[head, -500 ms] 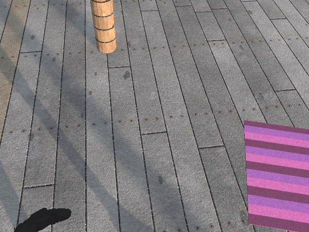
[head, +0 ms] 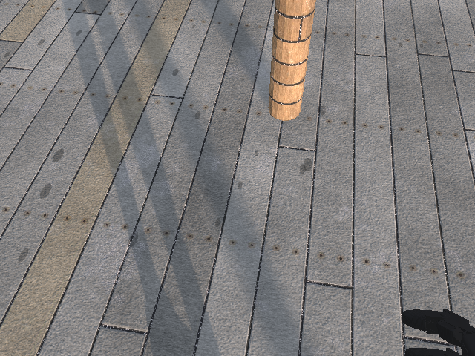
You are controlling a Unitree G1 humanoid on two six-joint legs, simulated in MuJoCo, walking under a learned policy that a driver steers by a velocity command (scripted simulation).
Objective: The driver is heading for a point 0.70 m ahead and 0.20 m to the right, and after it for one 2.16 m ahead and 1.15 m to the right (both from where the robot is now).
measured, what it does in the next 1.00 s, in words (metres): walks ahead, turning right: left foot, then right foot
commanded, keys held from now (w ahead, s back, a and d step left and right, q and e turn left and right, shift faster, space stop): w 0.04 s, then w+e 0.96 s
